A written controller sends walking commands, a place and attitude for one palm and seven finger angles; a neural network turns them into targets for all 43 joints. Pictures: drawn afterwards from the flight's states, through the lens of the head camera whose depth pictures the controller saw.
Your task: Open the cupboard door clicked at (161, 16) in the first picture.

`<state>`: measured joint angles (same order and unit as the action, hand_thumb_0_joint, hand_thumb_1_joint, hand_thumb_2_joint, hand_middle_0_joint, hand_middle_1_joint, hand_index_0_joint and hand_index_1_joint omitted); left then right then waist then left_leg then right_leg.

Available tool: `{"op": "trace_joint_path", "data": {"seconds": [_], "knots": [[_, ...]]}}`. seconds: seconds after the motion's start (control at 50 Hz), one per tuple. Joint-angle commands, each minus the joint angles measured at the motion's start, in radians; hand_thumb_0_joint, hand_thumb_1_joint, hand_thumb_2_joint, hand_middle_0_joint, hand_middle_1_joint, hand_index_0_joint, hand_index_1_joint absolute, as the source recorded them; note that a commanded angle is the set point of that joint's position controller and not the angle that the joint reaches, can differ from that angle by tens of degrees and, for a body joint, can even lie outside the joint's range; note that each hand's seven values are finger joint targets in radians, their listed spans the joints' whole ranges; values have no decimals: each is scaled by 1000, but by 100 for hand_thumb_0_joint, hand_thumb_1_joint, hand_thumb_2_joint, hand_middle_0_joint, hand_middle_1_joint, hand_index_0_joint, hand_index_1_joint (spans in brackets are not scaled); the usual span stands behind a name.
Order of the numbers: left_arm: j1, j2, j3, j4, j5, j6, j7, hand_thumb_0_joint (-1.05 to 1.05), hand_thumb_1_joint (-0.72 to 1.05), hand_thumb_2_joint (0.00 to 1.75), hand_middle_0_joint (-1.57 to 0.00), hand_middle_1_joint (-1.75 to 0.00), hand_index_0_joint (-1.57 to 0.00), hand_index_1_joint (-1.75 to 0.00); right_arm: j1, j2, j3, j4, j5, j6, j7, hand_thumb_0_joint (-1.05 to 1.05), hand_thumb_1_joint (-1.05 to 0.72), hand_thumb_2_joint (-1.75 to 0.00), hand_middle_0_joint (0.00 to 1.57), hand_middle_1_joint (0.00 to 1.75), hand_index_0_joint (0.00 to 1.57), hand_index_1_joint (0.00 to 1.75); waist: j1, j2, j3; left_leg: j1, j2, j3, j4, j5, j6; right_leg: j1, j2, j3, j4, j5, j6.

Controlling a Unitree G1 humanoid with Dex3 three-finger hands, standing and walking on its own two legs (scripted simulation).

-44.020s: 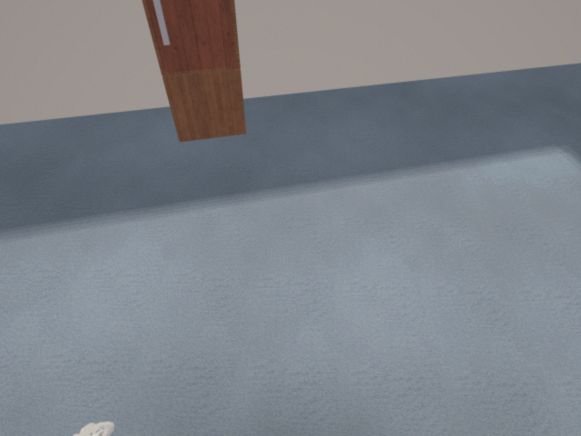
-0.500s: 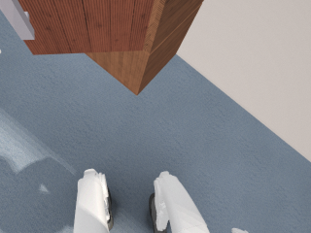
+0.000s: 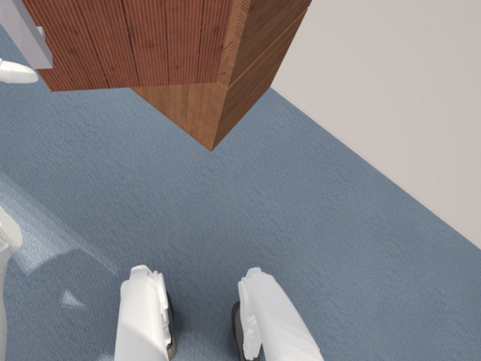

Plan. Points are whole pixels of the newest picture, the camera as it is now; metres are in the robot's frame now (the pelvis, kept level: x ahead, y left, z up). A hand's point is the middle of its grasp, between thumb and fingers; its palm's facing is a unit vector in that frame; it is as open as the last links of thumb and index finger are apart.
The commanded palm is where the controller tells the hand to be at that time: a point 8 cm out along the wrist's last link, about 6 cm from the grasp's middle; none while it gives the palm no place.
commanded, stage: slide the fingers in behind the handle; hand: left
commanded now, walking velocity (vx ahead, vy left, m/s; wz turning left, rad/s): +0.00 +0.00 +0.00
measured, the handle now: out of the picture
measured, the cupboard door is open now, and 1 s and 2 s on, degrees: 49 49 49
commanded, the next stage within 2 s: close the thumb around the handle in 1.12 s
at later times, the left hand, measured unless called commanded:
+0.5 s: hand (20, 28) +0.56 +0.26 +0.07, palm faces +0.13 -0.99 -0.02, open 14.0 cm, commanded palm +0.54 +0.26 +0.07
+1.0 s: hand (32, 26) +0.56 +0.24 +0.07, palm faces +0.15 -0.99 -0.02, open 14.0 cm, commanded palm +0.54 +0.26 +0.07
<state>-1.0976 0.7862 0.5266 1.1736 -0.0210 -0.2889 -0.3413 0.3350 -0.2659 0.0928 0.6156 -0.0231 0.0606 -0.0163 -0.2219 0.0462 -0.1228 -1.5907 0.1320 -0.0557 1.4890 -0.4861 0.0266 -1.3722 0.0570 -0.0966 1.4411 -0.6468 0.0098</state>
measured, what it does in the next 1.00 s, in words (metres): stands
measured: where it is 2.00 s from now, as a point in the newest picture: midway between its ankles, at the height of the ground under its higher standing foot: (206, 342)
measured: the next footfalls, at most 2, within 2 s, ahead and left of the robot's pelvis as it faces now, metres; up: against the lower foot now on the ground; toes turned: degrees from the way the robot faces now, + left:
none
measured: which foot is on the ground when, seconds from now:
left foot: down 0.00-1.00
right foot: down 0.00-1.00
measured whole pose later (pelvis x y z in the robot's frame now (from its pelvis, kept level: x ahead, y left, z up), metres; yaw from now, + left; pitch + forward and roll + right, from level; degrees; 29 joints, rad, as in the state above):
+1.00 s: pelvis +0.01 -0.01 +0.01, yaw +1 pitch +32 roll -7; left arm -1.07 0.65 0.47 1.19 -0.03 -0.37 -0.22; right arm 0.34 -0.26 0.06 0.65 -0.04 0.06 0.01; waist -0.21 0.05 -0.14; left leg -1.54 0.13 -0.06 1.46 -0.49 0.00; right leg -1.33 0.06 -0.10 1.43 -0.66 -0.01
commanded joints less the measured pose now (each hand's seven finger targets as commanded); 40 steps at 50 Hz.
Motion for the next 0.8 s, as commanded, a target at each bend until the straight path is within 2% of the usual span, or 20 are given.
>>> {"op": "trace_joint_path", "data": {"seconds": [0.0, 0.04, 0.08, 0.12, 0.14, 0.16, 0.24, 0.26, 0.28, 0.3, 0.32, 0.38, 0.42, 0.48, 0.56, 0.6, 0.64, 0.68, 0.72, 0.78], "knots": [[-409, 280, 19, -228, -26, -71, 15, 0, -50, 30, -30, -120, -30, -120, 217, -220, -87, -15, -7, -8, -17, 0, -90, -90, 20, 30, 20, 30, 4, 281, -608, 806, -23, -93, -142, 300, 7, 0, 25, 9, -201, 269, -39], [-379, 268, 18, -209, -29, -72, 17, 0, -50, 30, -30, -120, -30, -120, 216, -217, -88, -15, -5, -9, -16, 0, -90, -90, 20, 30, 20, 30, 5, 250, -602, 777, -26, -83, -138, 298, 11, 23, 27, 14, -209, 273, -38], [-398, 264, 16, -231, -28, -86, 21, 0, -50, 30, -30, -120, -30, -120, 219, -217, -91, -10, -8, -10, -14, 0, -90, -90, 20, 30, 20, 30, 6, 278, -615, 803, -25, -85, -139, 317, 9, 11, 25, 15, -204, 280, -39], [-378, 239, 8, -244, -31, -92, 23, 0, -50, 30, -30, -120, -30, -120, 222, -213, -97, -8, -8, -10, -11, 0, -90, -90, 20, 30, 20, 30, 11, 274, -627, 817, -25, -82, -141, 333, 6, 28, 26, 15, -209, 292, -40], [-365, 216, 0, -230, -38, -89, 23, 0, -50, 30, -30, -120, -30, -120, 221, -210, -96, -8, -7, -11, -9, 0, -90, -90, 20, 30, 20, 30, 6, 258, -615, 806, -27, -78, -141, 334, 9, 37, 28, 16, -215, 300, -38], [-353, 229, 16, -218, -39, -93, 25, 0, -50, 30, -30, -120, -30, -120, 225, -211, -95, -7, -7, -12, -9, 0, -90, -90, 20, 30, 20, 30, 10, 249, -605, 799, -27, -79, -140, 334, 10, 34, 27, 17, -212, 297, -40], [-389, 189, -25, -199, -34, -89, 39, 0, -50, 30, -30, -120, -30, -120, 218, -208, -94, -4, -4, -11, -8, 0, -90, -90, 20, 30, 20, 30, -9, 230, -564, 756, -31, -71, -141, 281, 14, 30, 27, 21, -224, 270, -36], [-411, 200, -13, -212, -35, -101, 45, 0, -50, 30, -30, -120, -30, -120, 221, -208, -95, -1, -7, -15, -8, 0, -90, -90, 20, 30, 20, 30, -9, 234, -574, 762, -30, -73, -136, 288, 15, 30, 26, 22, -216, 276, -37], [-406, 224, 2, -225, -30, -107, 51, 0, -50, 30, -30, -120, -30, -120, 223, -212, -96, 0, -10, -12, -9, 0, -90, -90, 20, 30, 20, 30, 4, 262, -598, 785, -29, -76, -142, 310, 9, 34, 25, 19, -212, 282, -40], [-399, 196, -11, -236, -34, -111, 53, 0, -50, 30, -30, -120, -30, -120, 218, -206, -99, -2, -9, -15, -5, 0, -90, -90, 20, 30, 20, 30, 5, 266, -614, 794, -32, -72, -138, 324, 10, 38, 26, 22, -214, 292, -39], [-378, 196, -7, -221, -31, -113, 57, 0, -50, 30, -30, -120, -30, -120, 219, -207, -99, 0, -10, -13, -5, 0, -90, -90, 20, 30, 20, 30, 7, 246, -606, 791, -31, -74, -139, 325, 8, 42, 26, 19, -214, 291, -41], [-381, 145, -38, -216, -28, -117, 68, 0, -50, 30, -30, -120, -30, -120, 219, -205, -103, 1, -10, -10, 0, 0, -90, -90, 20, 30, 20, 30, -3, 248, -601, 804, -32, -74, -139, 327, 8, 23, 25, 19, -215, 292, -39], [-398, 139, -44, -218, -25, -114, 79, 0, -50, 30, -30, -120, -30, -120, 220, -203, -104, 3, -12, -8, 1, 0, -90, -90, 20, 30, 20, 30, -6, 250, -587, 798, -33, -72, -143, 311, 9, 27, 25, 20, -221, 285, -39], [-404, 140, -36, -230, -22, -121, 94, 0, -50, 30, -30, -120, -30, -120, 222, -204, -105, 3, -15, -7, 3, 0, -90, -90, 20, 30, 20, 30, 2, 266, -613, 816, -33, -78, -146, 328, 5, 25, 22, 17, -212, 290, -41], [-411, 124, -37, -235, -23, -131, 113, 0, -50, 30, -30, -120, -30, -120, 223, -195, -105, 6, -18, -9, 7, 0, -90, -90, 20, 30, 20, 30, -5, 235, -613, 786, -38, -64, -135, 336, 13, 63, 25, 28, -219, 312, -38], [-383, 167, 0, -231, -17, -136, 120, 0, -50, 30, -30, -120, -30, -120, 222, -198, -106, 3, -18, -6, 8, 0, -90, -90, 20, 30, 20, 30, 13, 226, -629, 765, -39, -55, -133, 339, 11, 98, 25, 31, -219, 320, -37], [-381, 123, -37, -220, -13, -136, 123, 0, -50, 30, -30, -120, -30, -120, 219, -193, -106, 5, -17, -7, 12, 0, -90, -90, 20, 30, 20, 30, 0, 207, -606, 752, -40, -52, -136, 321, 13, 97, 26, 31, -226, 313, -35], [-407, 67, -77, -235, -14, -148, 124, 0, -50, 30, -30, -120, -30, -120, 219, -191, -112, 12, -18, -9, 14, 0, -90, -90, 20, 30, 20, 30, -14, 224, -612, 786, -39, -60, -135, 332, 12, 64, 25, 29, -224, 314, -36], [-398, 92, -58, -220, -19, -147, 124, 0, -50, 30, -30, -120, -30, -120, 222, -193, -111, 15, -17, -8, 13, 0, -90, -90, 20, 30, 20, 30, -8, 215, -608, 766, -42, -53, -134, 330, 13, 91, 26, 34, -231, 322, -36], [-409, 102, -60, -197, -13, -147, 119, 0, -50, 30, -30, -120, -30, -120, 222, -195, -109, 19, -15, -7, 10, 0, -90, -90, 20, 30, 20, 30, -13, 212, -595, 748, -42, -53, -130, 320, 14, 80, 25, 34, -225, 314, -37]]}}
